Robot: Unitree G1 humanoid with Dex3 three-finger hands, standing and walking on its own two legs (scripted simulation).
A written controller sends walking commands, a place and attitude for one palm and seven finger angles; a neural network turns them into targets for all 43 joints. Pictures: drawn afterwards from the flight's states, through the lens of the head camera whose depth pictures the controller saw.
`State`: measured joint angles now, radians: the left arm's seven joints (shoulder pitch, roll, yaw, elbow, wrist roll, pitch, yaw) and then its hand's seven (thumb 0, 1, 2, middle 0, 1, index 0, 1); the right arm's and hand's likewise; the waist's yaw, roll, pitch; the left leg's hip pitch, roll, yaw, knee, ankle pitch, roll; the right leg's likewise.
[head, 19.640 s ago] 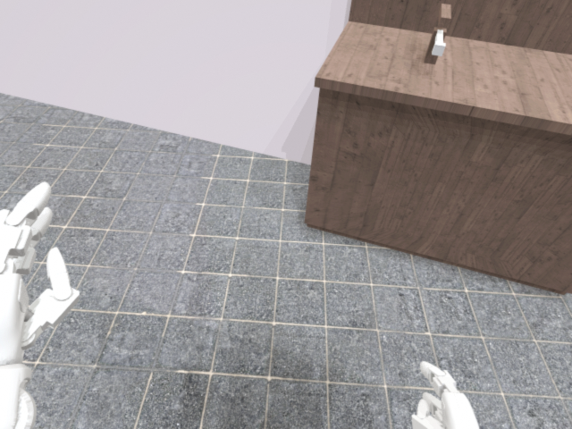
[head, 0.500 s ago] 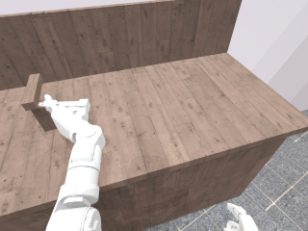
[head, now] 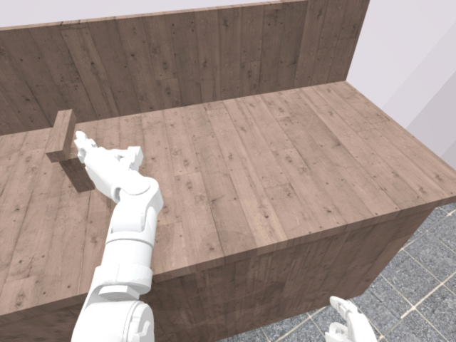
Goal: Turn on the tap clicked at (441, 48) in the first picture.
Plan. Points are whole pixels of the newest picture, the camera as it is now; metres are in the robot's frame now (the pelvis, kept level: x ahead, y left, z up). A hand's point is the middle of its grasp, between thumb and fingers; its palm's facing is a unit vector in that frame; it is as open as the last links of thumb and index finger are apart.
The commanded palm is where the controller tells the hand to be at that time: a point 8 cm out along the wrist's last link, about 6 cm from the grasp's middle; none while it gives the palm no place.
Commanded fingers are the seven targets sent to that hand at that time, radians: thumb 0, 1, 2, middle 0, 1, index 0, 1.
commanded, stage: lift the hand up off the lever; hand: left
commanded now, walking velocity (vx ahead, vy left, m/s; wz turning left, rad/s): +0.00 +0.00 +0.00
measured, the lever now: (134, 156) +0.43 +0.24 +0.10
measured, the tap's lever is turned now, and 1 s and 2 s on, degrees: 75 75 75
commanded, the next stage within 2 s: draw the hand back beside the body in 1.18 s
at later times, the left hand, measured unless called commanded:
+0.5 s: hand (125, 152) +0.37 +0.22 +0.17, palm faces +0.78 -0.62 -0.01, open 7.8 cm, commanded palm +0.32 +0.23 +0.17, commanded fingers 0.00 0.90 0.90 -0.15 -0.15 -0.15 -0.15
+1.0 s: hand (128, 146) +0.37 +0.21 +0.18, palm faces +0.77 -0.64 -0.01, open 7.8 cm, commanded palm +0.31 +0.22 +0.18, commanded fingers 0.00 0.90 0.90 -0.15 -0.15 -0.15 -0.15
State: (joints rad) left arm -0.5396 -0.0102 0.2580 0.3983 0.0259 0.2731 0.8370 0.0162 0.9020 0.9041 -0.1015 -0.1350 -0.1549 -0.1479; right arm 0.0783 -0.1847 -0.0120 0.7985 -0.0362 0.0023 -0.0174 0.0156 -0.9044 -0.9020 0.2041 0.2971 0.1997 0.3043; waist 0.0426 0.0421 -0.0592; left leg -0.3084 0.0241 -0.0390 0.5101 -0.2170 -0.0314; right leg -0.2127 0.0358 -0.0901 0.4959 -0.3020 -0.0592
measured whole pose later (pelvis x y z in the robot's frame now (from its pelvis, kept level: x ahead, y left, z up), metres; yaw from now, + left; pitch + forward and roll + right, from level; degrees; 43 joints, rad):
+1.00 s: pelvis +0.00 +0.00 +0.01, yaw -1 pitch -3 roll +0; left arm -0.49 0.00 0.21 0.20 -0.03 0.41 0.78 0.02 0.90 0.90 -0.15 -0.15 -0.15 -0.15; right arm 0.03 -0.19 0.00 0.80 -0.01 0.02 -0.01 0.02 -0.90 -0.90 0.20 0.30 0.20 0.30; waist 0.07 0.05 -0.04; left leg -0.20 0.03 -0.03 0.44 -0.19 -0.03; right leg -0.11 0.04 -0.08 0.42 -0.27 -0.06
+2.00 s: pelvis +0.00 +0.02 +0.01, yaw -3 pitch -5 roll +0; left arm 0.17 0.32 0.16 -0.20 -0.08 -0.08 0.08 0.01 0.89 0.90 -0.18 -0.24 -0.19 -0.23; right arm 0.13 -0.20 0.04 0.63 0.01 -0.03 -0.06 0.02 -0.90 -0.90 0.20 0.30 0.20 0.30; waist 0.03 0.05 0.04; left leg -0.10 0.03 0.03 0.37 -0.18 -0.01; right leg -0.01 0.04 -0.02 0.32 -0.22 -0.04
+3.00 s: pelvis -0.01 +0.02 +0.01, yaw -3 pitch -4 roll -2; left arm 0.40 0.36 0.31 -0.42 -0.08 -0.13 0.10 0.02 0.89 0.90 -0.21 -0.30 -0.21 -0.30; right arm 0.14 -0.23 0.03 0.61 0.00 -0.04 -0.07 0.02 -0.90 -0.90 0.21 0.30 0.20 0.30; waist 0.06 0.06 0.02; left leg -0.21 0.04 0.01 0.48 -0.21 0.00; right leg -0.10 0.05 -0.05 0.39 -0.23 -0.03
